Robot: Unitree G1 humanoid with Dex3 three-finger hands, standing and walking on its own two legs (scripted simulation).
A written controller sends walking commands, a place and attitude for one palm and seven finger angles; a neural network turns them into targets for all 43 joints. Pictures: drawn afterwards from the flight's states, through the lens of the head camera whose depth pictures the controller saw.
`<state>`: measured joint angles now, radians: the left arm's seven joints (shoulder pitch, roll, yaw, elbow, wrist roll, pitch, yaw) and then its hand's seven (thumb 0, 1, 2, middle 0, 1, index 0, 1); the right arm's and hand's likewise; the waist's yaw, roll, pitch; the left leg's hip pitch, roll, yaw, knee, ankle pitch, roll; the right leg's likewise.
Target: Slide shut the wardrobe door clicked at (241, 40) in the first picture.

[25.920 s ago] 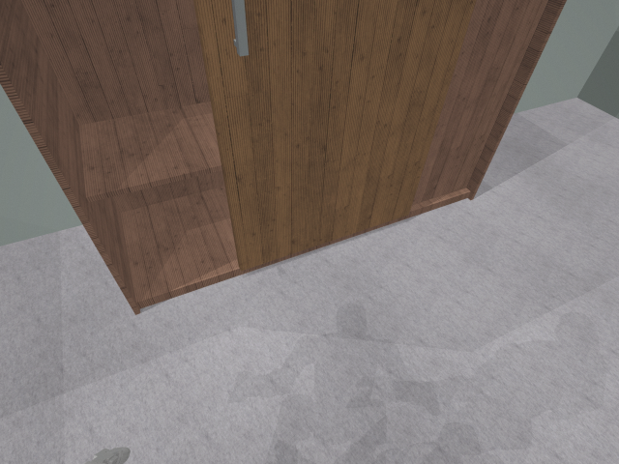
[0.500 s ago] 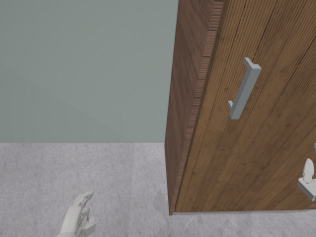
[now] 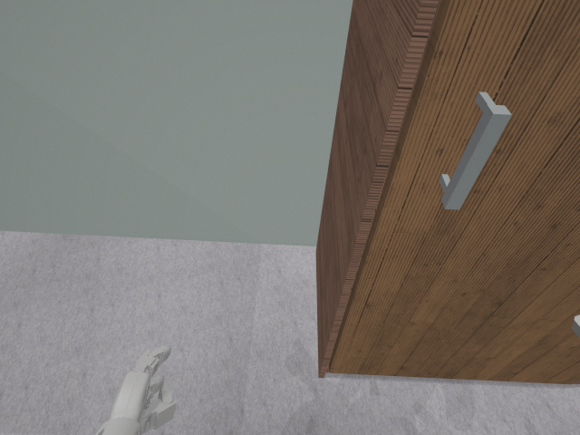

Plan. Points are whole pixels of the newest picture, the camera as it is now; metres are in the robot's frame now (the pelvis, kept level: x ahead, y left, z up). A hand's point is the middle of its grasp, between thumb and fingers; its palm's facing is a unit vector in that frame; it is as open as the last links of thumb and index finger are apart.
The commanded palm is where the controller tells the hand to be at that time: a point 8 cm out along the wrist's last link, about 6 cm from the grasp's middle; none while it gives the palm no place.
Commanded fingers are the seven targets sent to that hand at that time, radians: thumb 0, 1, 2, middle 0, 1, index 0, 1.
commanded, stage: step back with the hand held close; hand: right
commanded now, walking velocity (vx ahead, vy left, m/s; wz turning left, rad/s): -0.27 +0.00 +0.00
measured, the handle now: (466, 153) +0.43 -0.23 +0.20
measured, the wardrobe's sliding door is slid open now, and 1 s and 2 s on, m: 0.01 0.01 0.01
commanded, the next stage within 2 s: stop stepping back and stand still in 1.00 s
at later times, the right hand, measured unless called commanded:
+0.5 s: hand out of the picture +0.11 -0.29 +0.15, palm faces +0.50 +0.75 -0.43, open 7.4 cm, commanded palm +0.05 -0.32 +0.17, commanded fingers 0.00 -0.90 -0.90 0.20 0.30 0.20 0.30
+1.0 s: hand out of the picture +0.01 -0.31 +0.17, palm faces +0.53 +0.72 -0.45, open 7.4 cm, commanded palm -0.06 -0.33 +0.17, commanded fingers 0.00 -0.90 -0.90 0.20 0.30 0.20 0.30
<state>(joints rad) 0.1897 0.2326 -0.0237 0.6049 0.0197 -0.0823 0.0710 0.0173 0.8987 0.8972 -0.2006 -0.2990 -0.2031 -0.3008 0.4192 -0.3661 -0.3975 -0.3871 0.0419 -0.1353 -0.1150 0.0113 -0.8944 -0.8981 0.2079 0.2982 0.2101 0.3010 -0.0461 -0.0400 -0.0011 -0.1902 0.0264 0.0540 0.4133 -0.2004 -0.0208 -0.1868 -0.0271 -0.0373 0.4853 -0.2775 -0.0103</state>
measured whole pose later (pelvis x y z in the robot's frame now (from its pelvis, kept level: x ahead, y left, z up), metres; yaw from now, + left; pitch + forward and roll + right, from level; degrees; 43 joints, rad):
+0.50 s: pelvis -0.09 -0.02 -0.02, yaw -1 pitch -1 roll +1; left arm 0.24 0.23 -0.02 0.57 0.01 -0.10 0.09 0.02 0.90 0.90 -0.20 -0.30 -0.20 -0.30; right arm 0.46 -0.35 -0.41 -0.42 0.00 -0.22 -0.15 0.01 -0.89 -0.90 0.21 0.30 0.21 0.30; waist -0.03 -0.01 0.01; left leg -0.41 0.06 0.02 0.57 -0.17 -0.03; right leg -0.41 0.01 -0.04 0.66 -0.31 -0.05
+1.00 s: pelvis -0.18 -0.02 -0.01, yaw -5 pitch +0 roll +5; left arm 0.19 0.19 0.01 0.60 0.03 -0.18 0.07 0.02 0.90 0.90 -0.20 -0.30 -0.20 -0.30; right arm 0.43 -0.42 -0.46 -0.44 -0.01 -0.28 -0.13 0.01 -0.89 -0.90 0.21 0.30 0.22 0.30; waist -0.02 -0.02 0.01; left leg -0.38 -0.10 -0.04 0.96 -0.38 -0.02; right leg -0.49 -0.04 0.01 0.57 -0.09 -0.07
